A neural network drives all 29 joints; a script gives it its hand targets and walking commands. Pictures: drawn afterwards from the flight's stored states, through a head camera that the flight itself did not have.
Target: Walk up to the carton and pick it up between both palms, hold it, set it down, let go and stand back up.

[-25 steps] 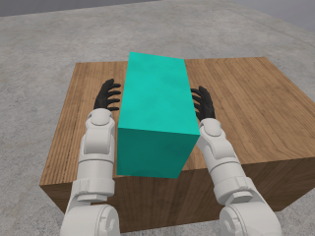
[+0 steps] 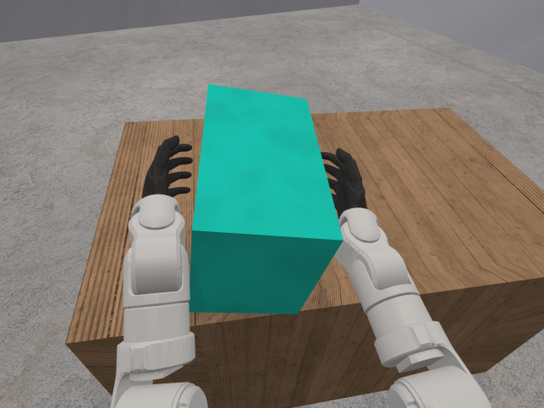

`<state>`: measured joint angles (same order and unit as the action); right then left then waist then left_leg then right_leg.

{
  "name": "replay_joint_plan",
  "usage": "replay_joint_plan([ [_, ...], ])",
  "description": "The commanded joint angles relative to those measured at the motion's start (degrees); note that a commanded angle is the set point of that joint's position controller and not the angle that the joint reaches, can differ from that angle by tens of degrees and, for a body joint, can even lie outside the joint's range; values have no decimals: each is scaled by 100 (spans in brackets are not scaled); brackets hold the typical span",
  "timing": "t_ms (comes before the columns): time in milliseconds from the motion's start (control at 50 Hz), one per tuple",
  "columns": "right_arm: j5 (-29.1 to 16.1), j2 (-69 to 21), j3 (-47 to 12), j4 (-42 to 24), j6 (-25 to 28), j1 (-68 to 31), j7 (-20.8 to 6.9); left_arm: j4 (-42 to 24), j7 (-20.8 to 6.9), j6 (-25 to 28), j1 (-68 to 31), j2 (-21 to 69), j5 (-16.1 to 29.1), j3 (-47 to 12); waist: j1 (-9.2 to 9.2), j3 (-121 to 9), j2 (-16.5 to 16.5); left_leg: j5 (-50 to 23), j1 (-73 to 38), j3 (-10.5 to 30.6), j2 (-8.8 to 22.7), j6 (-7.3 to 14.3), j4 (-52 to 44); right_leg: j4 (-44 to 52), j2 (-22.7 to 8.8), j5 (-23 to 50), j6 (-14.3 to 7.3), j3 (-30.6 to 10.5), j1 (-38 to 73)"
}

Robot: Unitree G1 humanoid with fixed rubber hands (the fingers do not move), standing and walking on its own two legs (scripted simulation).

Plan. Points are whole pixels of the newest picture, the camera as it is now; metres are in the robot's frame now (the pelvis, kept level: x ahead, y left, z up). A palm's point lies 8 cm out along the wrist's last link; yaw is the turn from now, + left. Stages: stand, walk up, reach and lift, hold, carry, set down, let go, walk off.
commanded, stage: reach and lift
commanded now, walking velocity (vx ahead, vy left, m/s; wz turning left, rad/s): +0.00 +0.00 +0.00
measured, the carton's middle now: (252, 196) +0.42 -0.01 +0.12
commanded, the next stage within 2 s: hold in 0.04 s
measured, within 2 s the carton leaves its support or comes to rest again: neither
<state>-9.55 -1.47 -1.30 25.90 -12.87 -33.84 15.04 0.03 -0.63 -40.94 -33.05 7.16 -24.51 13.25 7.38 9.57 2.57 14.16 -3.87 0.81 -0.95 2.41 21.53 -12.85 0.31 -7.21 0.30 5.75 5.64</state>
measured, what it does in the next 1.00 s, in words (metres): stands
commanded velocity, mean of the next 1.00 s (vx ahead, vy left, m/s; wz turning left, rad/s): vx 0.00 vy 0.00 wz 0.00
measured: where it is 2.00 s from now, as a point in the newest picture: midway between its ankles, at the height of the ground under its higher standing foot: outside the picture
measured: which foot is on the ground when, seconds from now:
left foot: down 0.00-1.00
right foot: down 0.00-1.00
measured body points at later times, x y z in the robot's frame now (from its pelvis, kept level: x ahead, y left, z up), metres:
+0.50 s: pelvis -0.03 -0.02 +0.00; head -0.05 +0.01 +0.45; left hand +0.36 +0.10 +0.19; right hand +0.34 -0.16 +0.16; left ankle -0.01 +0.08 -0.75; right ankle +0.01 -0.12 -0.75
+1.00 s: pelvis -0.02 -0.02 +0.00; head -0.04 +0.00 +0.45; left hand +0.36 +0.11 +0.19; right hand +0.35 -0.15 +0.16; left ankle -0.01 +0.08 -0.75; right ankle +0.01 -0.12 -0.75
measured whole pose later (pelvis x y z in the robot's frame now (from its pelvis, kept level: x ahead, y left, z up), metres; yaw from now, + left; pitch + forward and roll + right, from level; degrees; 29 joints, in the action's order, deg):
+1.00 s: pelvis -0.02 -0.02 +0.00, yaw +0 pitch -12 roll -1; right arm -7.9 -2.9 -0.7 26.2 -13.3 -35.7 15.9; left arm -0.1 -4.3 -42.8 -35.3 6.6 -25.8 15.9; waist 5.5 10.1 3.4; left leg 11.0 -4.1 1.0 -0.2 0.8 19.0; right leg -13.6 0.8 -6.2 -1.6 6.7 4.6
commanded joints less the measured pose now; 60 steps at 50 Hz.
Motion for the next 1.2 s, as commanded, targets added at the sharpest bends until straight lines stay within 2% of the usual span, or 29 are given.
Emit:
replay_joint_plan([
  [0,-124,-2595,-1870,-1619,469,-3823,-618,-96,-826,189,-2654,2969,785,-2414,48,-2316,-371,-2863,-600,45,77,-605,-127,-171,354,1676,25,222,549],
  [60,-86,-2511,-1737,-1604,569,-3866,-667,-93,-823,182,-2667,2999,783,-2395,-64,-2391,-469,-2593,-602,-39,62,-623,-159,-73,379,1229,-27,252,530],
  [100,-87,-2571,-1752,-1610,629,-4038,-723,-28,-793,196,-2780,3024,784,-2447,-22,-2315,-442,-2439,-727,-26,117,-614,-195,-81,383,965,-63,249,309],
  [120,-26,-2600,-1754,-1550,653,-4108,-748,130,-777,176,-2827,3032,757,-2370,-88,-2292,-423,-2386,-650,-53,118,-601,-204,-36,385,829,-63,287,225],
  [180,160,-2541,-1605,-1332,684,-4023,-742,418,-789,162,-2729,3015,763,-2239,-22,-2119,-341,-1856,-479,-146,94,-502,-322,4,329,592,-50,293,289],
  [260,322,-2657,-1323,-980,647,-4030,-794,613,-885,154,-2903,2917,568,-1908,-100,-1800,-263,-1027,-20,-269,83,-333,-641,94,269,93,-35,225,409],
  [300,318,-2751,-1297,-938,671,-4231,-809,684,-880,163,-3095,2941,549,-1830,-189,-1913,-314,-1028,141,-296,36,-307,-661,9,289,139,-4,254,541],
  [340,309,-2798,-1360,-1290,775,-4526,-786,503,-841,244,-3327,2920,737,-2100,-158,-2354,-448,-981,111,-326,-7,-320,-568,-36,256,217,-13,243,588],
  [380,297,-2702,-1408,-1459,798,-4625,-777,576,-770,284,-3269,2945,820,-2178,-174,-2488,-378,-965,22,-293,11,-316,-523,-26,275,214,28,267,548],
  [420,252,-2899,-1586,-1322,731,-4604,-748,558,-756,324,-3334,2856,800,-2107,-290,-2598,-139,-945,145,-318,-36,-196,-519,-67,221,348,87,163,674],
  [460,257,-3046,-1617,-1133,635,-4589,-748,688,-791,234,-3312,2875,702,-1992,-313,-2352,-148,-814,275,-341,-60,-167,-598,-60,201,378,107,131,706],
  [500,331,-2828,-1352,-774,516,-4237,-710,823,-852,149,-3215,2625,605,-1696,-208,-1925,-115,-480,491,-395,-55,-113,-736,47,154,100,129,129,828],
  [540,362,-3018,-1335,-614,454,-4157,-681,880,-957,98,-3176,2625,581,-1562,-217,-1868,48,-326,584,-437,-94,-70,-849,33,126,264,187,125,926],
  [580,207,-3051,-1443,-881,457,-4255,-636,863,-1029,103,-3113,2661,561,-1585,-238,-2051,-114,-556,688,-411,-149,-63,-810,-18,77,687,189,53,1212],
  [600,201,-3057,-1551,-1025,476,-4308,-599,719,-1033,140,-3159,2623,588,-1598,-256,-2217,-78,-659,618,-407,-173,-62,-748,-92,75,792,190,64,1248],
  [660,26,-3133,-1775,-1567,573,-4641,-544,227,-968,264,-3413,2751,737,-1979,-241,-2744,-314,-1150,450,-361,-169,-181,-551,-191,164,1017,194,106,1267],
  [680,-49,-3213,-1865,-1653,566,-4659,-530,21,-936,300,-3539,2761,793,-2138,-222,-2796,-268,-1245,431,-326,-172,-170,-495,-232,141,1178,197,78,1234],
  [700,-36,-3192,-1935,-1681,531,-4605,-504,63,-929,279,-3459,2734,804,-2160,-250,-2900,-203,-1220,377,-317,-154,-181,-498,-232,181,1232,204,113,1299],
  [720,-65,-3241,-1991,-1612,482,-4561,-478,64,-924,259,-3480,2719,843,-2180,-196,-2738,-176,-1269,446,-308,-176,-148,-475,-277,136,1400,238,73,1205],
  [760,-70,-3084,-1991,-1364,346,-4061,-433,217,-961,149,-3074,2485,672,-1962,-168,-2375,-101,-1134,456,-298,-188,-119,-546,-259,102,1449,275,9,1332],
  [780,-40,-3065,-1964,-1385,325,-4032,-416,180,-998,107,-2920,2489,594,-1909,-219,-2356,-42,-1014,378,-295,-179,-136,-597,-246,106,1325,311,30,1374],
  [840,-3,-3102,-1945,-1417,351,-3996,-406,36,-1059,119,-3089,2599,658,-2004,-118,-2325,-154,-1184,452,-320,-172,-192,-605,-248,152,1251,260,123,1196],
  [860,-49,-3169,-1966,-1539,368,-4066,-394,-81,-1073,114,-3150,2684,700,-2074,-157,-2386,-248,-1332,465,-304,-162,-208,-543,-265,145,1386,246,97,1233],
  [940,-118,-3047,-2095,-1627,393,-3968,-381,-178,-1047,23,-2891,2602,613,-2078,-224,-2443,-247,-1637,311,-287,-161,-267,-472,-285,195,1553,225,143,1326],
  [980,-117,-2929,-2133,-1703,416,-3982,-402,-233,-1020,30,-2862,2617,667,-2154,-191,-2446,-284,-1777,98,-229,-100,-305,-401,-267,207,1397,212,149,1107],
  [1000,-125,-2881,-1988,-1639,440,-3953,-395,-315,-1015,41,-2936,2585,715,-2232,-99,-2384,-330,-1868,74,-209,-102,-365,-388,-203,242,1290,184,169,1020],
  [1080,-66,-2790,-2048,-1757,468,-3914,-435,-144,-1006,-18,-2750,2662,718,-2221,-143,-2329,-248,-1698,1,-200,-41,-363,-438,-153,230,1045,123,200,903],
  [1120,-102,-2875,-1959,-1782,504,-4048,-466,-371,-1011,-8,-2881,2732,720,-2312,-114,-2286,-308,-1737,-39,-247,-31,-389,-418,-116,248,950,105,223,891],
  [1180,-122,-2866,-2065,-1886,502,-4045,-469,-322,-991,-47,-2852,2756,736,-2340,-135,-2482,-411,-1889,-110,-252,-27,-420,-390,-175,283,1012,111,252,926],
])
